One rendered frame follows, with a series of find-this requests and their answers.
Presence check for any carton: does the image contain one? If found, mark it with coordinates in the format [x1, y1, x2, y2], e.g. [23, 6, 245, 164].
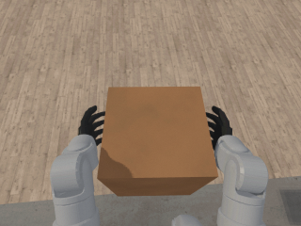
[97, 87, 218, 197]

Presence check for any robot left forearm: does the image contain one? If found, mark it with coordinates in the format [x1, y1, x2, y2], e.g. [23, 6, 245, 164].
[50, 134, 101, 226]

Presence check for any right robot thigh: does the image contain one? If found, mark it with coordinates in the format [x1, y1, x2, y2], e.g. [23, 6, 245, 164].
[171, 214, 202, 226]

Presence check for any robot right forearm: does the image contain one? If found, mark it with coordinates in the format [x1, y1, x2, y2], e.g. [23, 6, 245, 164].
[214, 135, 269, 226]

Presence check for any robot right hand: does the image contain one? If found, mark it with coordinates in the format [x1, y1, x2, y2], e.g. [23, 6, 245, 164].
[205, 105, 232, 150]

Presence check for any robot left hand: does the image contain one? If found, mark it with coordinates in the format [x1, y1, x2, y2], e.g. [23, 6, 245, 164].
[78, 105, 105, 146]

